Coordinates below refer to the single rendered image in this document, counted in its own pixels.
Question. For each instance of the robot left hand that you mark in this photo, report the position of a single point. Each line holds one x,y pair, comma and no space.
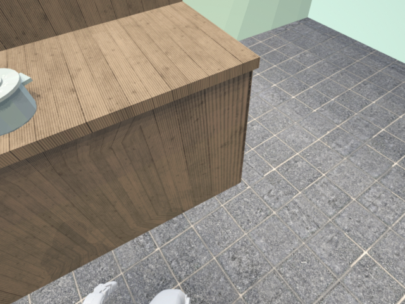
101,292

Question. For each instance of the left robot thigh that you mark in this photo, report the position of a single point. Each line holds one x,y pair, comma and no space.
171,296

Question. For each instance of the lid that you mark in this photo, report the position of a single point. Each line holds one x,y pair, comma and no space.
10,81

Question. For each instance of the table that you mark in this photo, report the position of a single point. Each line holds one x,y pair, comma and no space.
142,109

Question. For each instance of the pot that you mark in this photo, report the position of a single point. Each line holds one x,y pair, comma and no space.
18,109

